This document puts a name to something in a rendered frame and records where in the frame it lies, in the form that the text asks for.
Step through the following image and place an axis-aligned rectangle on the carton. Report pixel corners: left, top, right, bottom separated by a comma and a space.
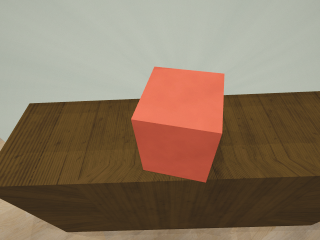
131, 66, 225, 183

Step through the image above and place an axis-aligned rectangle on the pedestal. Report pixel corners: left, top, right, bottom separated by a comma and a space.
0, 91, 320, 232

